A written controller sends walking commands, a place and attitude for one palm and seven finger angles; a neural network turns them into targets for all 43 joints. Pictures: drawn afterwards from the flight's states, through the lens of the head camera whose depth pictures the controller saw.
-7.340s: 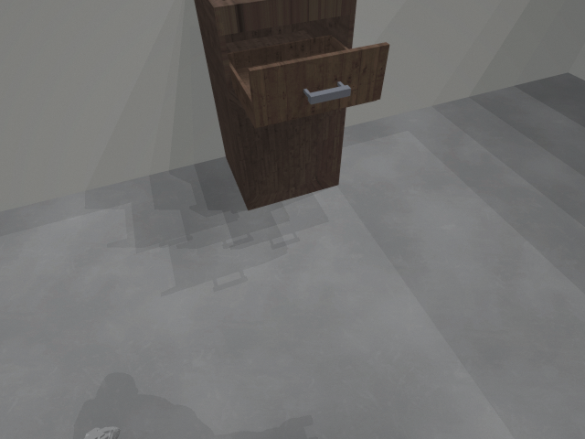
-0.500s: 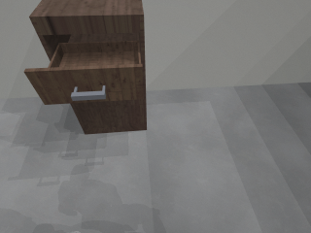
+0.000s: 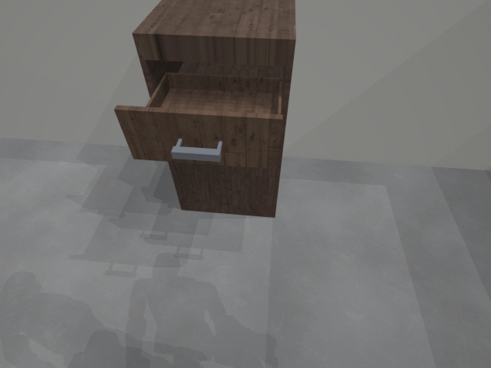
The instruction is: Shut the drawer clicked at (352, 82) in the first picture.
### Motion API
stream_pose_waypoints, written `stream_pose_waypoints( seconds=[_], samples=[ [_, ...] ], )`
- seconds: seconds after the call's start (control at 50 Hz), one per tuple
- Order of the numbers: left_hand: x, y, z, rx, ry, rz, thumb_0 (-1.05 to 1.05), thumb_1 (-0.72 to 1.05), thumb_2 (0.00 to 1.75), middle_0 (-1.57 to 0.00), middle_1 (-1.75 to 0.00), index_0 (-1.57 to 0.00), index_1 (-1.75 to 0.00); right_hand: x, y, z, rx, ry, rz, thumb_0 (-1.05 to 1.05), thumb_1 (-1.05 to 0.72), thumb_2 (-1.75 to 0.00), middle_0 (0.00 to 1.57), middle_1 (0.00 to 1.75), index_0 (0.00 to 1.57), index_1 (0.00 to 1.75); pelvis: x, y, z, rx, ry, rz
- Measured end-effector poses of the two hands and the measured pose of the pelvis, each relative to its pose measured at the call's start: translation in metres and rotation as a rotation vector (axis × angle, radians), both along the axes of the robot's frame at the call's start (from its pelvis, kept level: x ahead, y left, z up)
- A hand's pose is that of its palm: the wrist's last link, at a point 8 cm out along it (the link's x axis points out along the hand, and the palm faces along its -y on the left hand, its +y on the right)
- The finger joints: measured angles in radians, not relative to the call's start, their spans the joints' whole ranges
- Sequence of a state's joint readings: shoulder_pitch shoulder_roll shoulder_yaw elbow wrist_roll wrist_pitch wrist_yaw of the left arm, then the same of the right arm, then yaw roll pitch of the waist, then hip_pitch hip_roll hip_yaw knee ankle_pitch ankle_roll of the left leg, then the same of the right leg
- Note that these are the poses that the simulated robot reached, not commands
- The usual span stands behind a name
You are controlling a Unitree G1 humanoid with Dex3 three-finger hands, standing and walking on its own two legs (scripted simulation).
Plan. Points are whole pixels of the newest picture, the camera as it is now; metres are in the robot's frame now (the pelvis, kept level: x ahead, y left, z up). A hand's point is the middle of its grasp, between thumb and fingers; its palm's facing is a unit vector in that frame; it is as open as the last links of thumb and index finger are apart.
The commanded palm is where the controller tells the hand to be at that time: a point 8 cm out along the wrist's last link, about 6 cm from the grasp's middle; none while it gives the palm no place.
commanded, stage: take the last steps up to it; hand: left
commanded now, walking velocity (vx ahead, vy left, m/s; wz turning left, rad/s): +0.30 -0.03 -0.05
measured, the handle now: (198, 148) +0.65 +0.21 -0.06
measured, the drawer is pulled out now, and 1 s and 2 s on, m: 0.27 0.27 0.27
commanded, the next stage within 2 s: come to a stop and stand still in 0.82 s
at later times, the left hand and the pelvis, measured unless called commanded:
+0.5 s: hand (167, 314) +0.24 +0.20 -0.17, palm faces -0.05 -0.98 -0.20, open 7.4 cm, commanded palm none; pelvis +0.14 +0.02 -0.01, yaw -3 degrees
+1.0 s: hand (196, 308) +0.27 +0.14 -0.18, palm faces +0.07 -0.98 -0.17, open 7.3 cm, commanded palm none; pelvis +0.27 -0.03 -0.01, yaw -2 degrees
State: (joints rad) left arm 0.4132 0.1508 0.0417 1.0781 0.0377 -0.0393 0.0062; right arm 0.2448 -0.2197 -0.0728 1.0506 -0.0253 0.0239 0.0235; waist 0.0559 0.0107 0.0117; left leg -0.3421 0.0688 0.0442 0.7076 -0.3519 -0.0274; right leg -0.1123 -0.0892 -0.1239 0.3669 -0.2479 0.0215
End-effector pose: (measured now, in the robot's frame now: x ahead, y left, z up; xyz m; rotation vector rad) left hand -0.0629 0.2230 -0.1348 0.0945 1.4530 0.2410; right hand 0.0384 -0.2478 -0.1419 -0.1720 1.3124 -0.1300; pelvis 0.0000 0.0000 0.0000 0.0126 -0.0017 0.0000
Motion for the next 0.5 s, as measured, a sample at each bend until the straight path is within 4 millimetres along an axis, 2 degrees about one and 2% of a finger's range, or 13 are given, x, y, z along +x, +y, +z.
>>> stream_pose_waypoints(
  seconds=[0.06,0.1,0.16,0.22,0.34,0.42,0.5],
  samples=[
    [-0.023,0.012,-0.012,-0.036,0.096,0.041,0.0,0.91,0.9,-0.2,-0.3,-0.21,-0.3,0.037,0.023,0.0,-0.019,-0.078,0.035,0.01,-0.91,-0.9,0.19,0.3,0.19,0.29,0.013,0.019,-0.009,-0.023,-0.001,-0.005],
    [-0.029,0.021,-0.02,-0.057,0.158,0.038,0.0,0.91,0.9,-0.2,-0.3,-0.2,-0.3,0.054,0.038,0.001,-0.025,-0.13,0.031,0.01,-0.91,-0.9,0.19,0.3,0.19,0.29,0.021,0.029,-0.014,-0.019,-0.011,-0.018],
    [-0.01,0.033,-0.02,-0.071,0.184,0.005,0.01,0.91,0.9,-0.2,-0.3,-0.2,-0.3,0.06,0.057,0.007,-0.022,-0.164,-0.008,0.01,-0.91,-0.9,0.2,0.3,0.19,0.29,0.035,0.038,-0.01,-0.02,-0.024,-0.036],
    [0.034,0.044,-0.019,-0.072,0.117,-0.028,0.01,0.91,0.9,-0.19,-0.3,-0.2,-0.3,0.055,0.058,0.013,-0.048,-0.149,-0.056,-0.01,-0.95,-0.9,0.2,0.3,0.2,0.29,0.05,0.044,-0.004,-0.017,-0.03,-0.041],
    [0.147,0.052,-0.018,-0.044,-0.086,-0.084,0.01,0.91,0.9,-0.19,-0.3,-0.2,-0.3,0.023,0.067,0.005,-0.023,0.012,-0.099,0.0,-0.94,-0.9,0.2,0.3,0.2,0.29,0.082,0.044,-0.002,-0.001,-0.033,-0.043],
    [0.225,0.045,-0.012,-0.026,-0.191,-0.138,0.01,0.91,0.9,-0.19,-0.3,-0.2,-0.3,0.002,0.074,-0.003,0.019,0.132,-0.146,0.0,-0.92,-0.9,0.2,0.3,0.2,0.29,0.107,0.036,-0.005,0.009,-0.035,-0.044],
    [0.301,0.026,-0.006,-0.006,-0.266,-0.213,0.0,0.91,0.9,-0.19,-0.3,-0.2,-0.3,-0.009,0.074,-0.012,0.062,0.234,-0.205,0.01,-0.91,-0.9,0.2,0.3,0.2,0.29,0.137,0.021,-0.012,0.014,-0.037,-0.052]
  ],
)
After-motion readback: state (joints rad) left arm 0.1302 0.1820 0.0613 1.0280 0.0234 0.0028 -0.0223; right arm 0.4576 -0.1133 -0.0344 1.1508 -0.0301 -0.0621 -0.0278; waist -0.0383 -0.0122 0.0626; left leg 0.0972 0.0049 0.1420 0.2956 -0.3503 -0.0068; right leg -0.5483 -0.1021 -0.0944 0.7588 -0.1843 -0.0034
